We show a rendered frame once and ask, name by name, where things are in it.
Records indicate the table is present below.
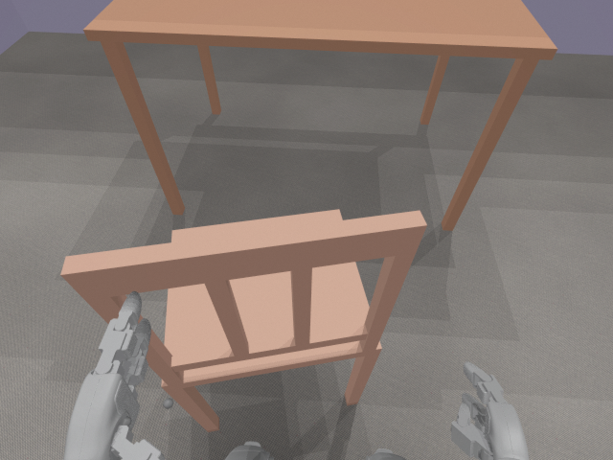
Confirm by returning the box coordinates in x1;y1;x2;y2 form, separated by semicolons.
83;0;557;231

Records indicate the chair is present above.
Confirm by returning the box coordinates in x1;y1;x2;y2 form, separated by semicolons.
60;209;427;432

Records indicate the robot left hand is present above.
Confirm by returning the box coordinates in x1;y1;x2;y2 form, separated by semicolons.
63;291;165;460

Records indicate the robot right hand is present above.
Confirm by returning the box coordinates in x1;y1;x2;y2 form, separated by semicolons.
451;362;529;460

